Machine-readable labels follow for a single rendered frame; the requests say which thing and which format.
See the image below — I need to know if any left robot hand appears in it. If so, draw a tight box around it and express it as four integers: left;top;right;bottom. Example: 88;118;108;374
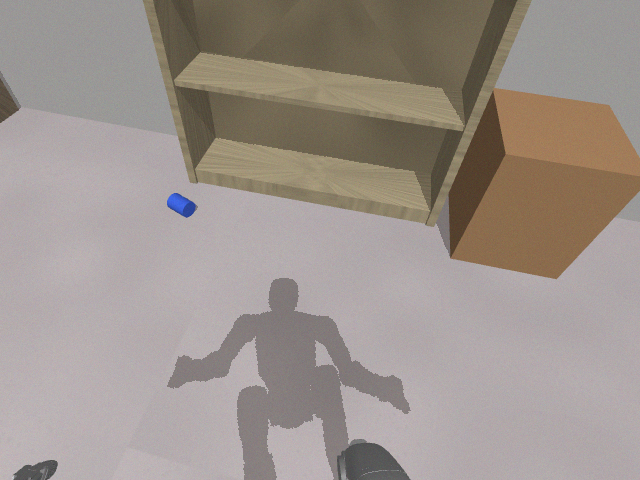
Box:
11;460;58;480

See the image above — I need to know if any bookshelf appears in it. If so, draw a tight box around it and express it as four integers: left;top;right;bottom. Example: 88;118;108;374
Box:
143;0;532;227

